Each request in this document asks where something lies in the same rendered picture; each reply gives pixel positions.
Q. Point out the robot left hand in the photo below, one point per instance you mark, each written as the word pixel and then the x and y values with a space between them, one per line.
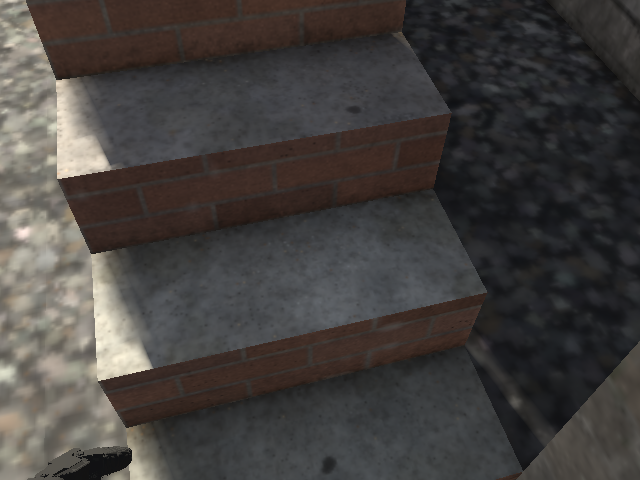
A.
pixel 89 464

